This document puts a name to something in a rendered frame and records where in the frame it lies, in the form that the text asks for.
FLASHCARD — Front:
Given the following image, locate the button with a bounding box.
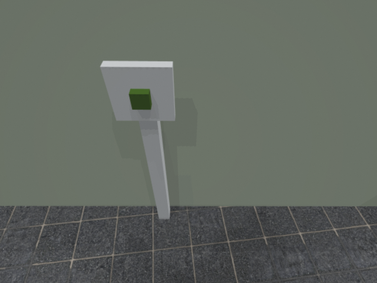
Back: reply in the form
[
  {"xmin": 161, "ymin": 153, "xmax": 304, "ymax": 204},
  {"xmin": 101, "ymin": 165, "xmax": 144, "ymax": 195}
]
[{"xmin": 129, "ymin": 89, "xmax": 152, "ymax": 110}]

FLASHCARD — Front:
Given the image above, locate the panel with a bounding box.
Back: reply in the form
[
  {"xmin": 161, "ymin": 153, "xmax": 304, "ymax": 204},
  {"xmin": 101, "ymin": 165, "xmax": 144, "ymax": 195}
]
[{"xmin": 100, "ymin": 61, "xmax": 176, "ymax": 219}]

